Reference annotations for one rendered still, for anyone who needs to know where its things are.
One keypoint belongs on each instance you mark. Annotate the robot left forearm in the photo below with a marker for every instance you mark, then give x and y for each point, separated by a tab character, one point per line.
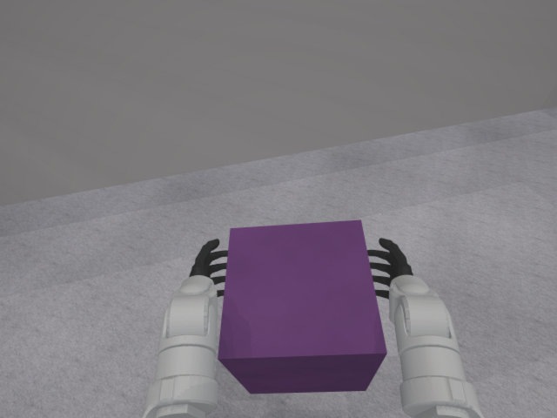
184	385

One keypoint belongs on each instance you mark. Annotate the right robot hand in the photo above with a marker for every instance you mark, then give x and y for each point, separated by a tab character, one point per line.
398	265

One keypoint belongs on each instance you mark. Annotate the robot right forearm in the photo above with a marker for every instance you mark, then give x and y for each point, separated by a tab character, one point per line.
434	382

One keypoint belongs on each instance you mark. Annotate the carton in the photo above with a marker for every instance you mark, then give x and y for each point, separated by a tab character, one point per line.
300	312

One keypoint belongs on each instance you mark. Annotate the left robot hand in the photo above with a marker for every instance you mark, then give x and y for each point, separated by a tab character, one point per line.
205	257

